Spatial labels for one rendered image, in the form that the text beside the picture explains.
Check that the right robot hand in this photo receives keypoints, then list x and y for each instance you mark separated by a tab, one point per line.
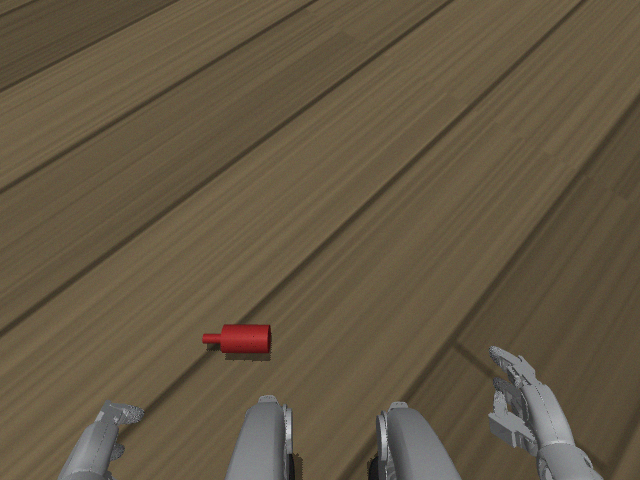
538	418

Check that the right robot arm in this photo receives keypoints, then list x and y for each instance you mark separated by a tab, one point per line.
564	462

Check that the bottle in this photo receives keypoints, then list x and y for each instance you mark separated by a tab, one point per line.
241	339

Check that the left robot hand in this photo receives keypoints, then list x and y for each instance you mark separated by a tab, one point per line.
97	445

